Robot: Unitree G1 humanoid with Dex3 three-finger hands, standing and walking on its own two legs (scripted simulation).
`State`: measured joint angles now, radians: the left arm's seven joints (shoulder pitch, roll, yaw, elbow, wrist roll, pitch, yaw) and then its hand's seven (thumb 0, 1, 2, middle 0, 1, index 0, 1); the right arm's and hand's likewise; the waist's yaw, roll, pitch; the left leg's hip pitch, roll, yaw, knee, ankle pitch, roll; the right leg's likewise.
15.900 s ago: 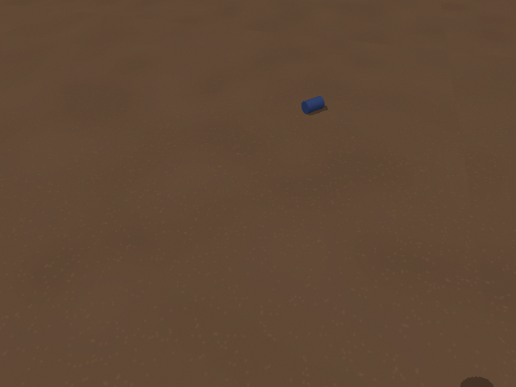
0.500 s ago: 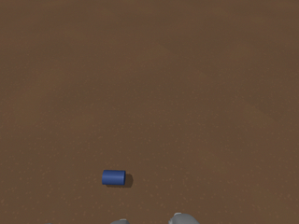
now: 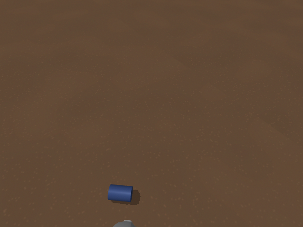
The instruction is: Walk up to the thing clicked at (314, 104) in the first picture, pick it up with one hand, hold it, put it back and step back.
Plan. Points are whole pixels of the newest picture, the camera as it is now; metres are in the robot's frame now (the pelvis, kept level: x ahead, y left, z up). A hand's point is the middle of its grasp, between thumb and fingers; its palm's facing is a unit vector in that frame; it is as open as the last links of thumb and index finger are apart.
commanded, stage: walk up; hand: left
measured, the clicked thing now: (120, 193) +0.41 +0.21 -0.71
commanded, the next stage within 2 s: none
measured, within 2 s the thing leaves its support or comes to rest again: neither
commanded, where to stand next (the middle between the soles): +0.09 -0.02 m, yaw -1 degrees
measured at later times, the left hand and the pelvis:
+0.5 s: hand out of the picture +0.05 +0.23 -0.13, palm faces -0.05 -0.89 -0.46, open 7.4 cm; pelvis -0.04 -0.04 -0.01, yaw -1 degrees
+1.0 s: hand out of the picture +0.06 +0.27 -0.13, palm faces +0.01 -0.93 -0.38, open 7.4 cm; pelvis -0.01 -0.01 +0.01, yaw +1 degrees
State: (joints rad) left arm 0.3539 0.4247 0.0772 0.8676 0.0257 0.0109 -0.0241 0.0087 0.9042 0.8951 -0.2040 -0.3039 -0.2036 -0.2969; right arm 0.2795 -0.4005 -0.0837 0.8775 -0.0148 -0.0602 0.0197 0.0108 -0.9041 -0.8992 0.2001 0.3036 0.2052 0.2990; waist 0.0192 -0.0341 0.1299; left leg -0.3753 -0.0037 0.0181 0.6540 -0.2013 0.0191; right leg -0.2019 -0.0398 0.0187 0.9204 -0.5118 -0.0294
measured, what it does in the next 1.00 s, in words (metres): steps on the spot: right foot, then left foot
